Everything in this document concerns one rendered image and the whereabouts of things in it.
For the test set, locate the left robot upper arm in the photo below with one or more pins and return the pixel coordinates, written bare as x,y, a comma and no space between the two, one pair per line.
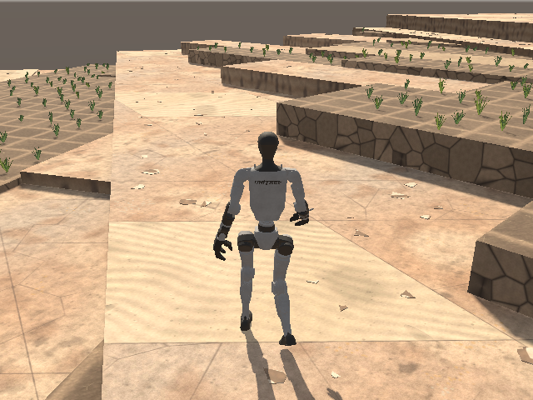
237,189

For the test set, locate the robot left hand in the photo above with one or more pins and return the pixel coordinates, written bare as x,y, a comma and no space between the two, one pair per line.
217,247

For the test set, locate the robot right hand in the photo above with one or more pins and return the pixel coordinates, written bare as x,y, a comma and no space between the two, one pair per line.
296,217

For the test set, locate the robot right forearm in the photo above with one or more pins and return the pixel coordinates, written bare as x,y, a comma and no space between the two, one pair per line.
304,215

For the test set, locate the right robot upper arm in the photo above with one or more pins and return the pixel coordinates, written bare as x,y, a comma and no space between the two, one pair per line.
294,177

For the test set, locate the robot left forearm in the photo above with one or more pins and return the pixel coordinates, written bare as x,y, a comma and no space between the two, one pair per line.
225,225

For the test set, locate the robot right thigh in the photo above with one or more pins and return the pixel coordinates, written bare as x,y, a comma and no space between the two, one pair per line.
281,261

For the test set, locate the robot right shin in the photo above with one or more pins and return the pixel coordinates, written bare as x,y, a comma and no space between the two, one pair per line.
283,309

